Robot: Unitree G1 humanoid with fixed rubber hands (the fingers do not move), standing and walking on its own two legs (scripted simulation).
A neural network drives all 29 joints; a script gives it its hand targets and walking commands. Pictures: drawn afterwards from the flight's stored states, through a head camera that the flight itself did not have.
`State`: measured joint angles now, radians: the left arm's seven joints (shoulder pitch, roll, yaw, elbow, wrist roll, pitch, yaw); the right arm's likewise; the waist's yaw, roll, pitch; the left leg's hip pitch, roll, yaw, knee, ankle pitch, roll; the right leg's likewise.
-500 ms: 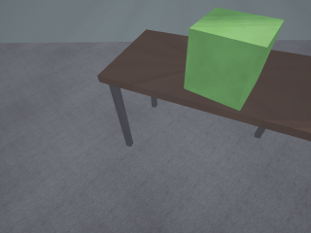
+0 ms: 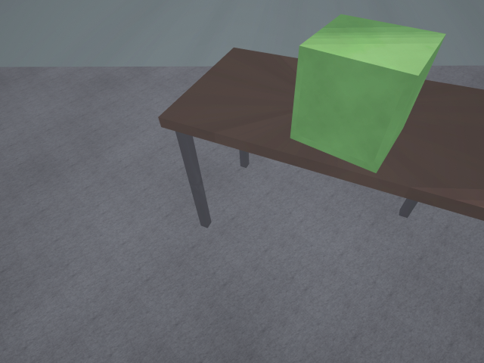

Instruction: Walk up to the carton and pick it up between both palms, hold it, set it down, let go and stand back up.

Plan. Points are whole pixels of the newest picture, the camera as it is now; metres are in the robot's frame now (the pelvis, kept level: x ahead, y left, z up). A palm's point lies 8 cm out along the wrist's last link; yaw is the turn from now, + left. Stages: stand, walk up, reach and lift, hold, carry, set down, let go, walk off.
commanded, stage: stand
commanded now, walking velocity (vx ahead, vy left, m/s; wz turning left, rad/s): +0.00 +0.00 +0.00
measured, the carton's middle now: (358, 92) +0.75 -0.26 +0.04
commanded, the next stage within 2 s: none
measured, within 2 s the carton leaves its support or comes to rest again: neither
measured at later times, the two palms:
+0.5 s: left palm out of the picture -0.03 +0.20 -0.15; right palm out of the picture -0.04 -0.18 -0.15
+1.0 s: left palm out of the picture -0.02 +0.22 -0.15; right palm out of the picture -0.03 -0.17 -0.15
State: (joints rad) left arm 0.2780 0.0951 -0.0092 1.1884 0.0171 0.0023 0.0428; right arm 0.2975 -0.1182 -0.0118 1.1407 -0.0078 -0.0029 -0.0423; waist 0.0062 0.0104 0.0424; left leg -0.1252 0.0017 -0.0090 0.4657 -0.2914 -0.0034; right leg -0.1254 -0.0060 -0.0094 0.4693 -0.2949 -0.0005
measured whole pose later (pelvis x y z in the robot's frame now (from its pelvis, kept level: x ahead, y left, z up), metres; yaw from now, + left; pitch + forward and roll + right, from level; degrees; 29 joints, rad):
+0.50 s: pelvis -0.01 +0.01 +0.00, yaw -1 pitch -2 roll +0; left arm 0.28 0.09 -0.01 1.20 0.01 0.00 0.05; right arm 0.31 -0.09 0.01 1.17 -0.01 -0.01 -0.05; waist 0.00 0.01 0.04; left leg -0.14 0.00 0.00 0.45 -0.27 0.01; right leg -0.14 -0.01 0.00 0.45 -0.27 0.01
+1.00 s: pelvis +0.00 +0.02 +0.00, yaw -1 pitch -2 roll +0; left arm 0.28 0.09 0.00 1.21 0.01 0.00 0.05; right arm 0.31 -0.09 0.00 1.16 -0.01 -0.02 -0.05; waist 0.00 0.00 0.03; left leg -0.12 -0.03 0.02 0.43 -0.27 0.03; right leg -0.13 -0.03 0.02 0.44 -0.28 0.03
